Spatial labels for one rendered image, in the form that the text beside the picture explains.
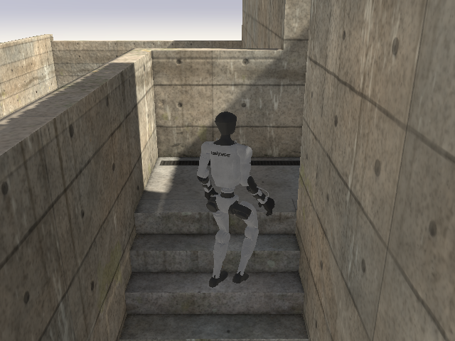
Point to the robot left forearm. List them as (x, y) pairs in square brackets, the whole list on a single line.
[(206, 183)]

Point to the robot right foot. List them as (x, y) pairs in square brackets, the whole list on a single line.
[(237, 278)]

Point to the robot left hand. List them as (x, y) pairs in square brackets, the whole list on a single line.
[(212, 192)]

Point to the robot right upper arm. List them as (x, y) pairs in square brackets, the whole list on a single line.
[(245, 154)]

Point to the right robot shin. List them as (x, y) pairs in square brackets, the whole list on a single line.
[(247, 250)]

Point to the robot right forearm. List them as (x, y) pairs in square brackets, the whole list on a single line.
[(256, 192)]

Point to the robot left upper arm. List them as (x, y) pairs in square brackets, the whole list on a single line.
[(203, 172)]

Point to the robot right hand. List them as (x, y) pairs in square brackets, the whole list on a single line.
[(269, 205)]

